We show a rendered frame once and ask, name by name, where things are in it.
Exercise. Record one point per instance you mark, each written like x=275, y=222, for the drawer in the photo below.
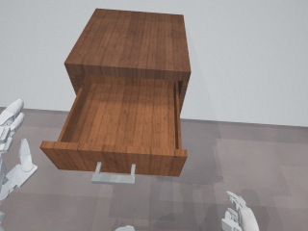
x=120, y=122

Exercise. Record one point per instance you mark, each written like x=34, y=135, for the right robot hand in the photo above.
x=244, y=220

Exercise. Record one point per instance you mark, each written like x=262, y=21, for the left robot hand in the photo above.
x=10, y=121

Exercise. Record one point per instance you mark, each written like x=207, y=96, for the handle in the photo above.
x=113, y=179

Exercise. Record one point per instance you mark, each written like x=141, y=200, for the cabinet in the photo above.
x=132, y=44

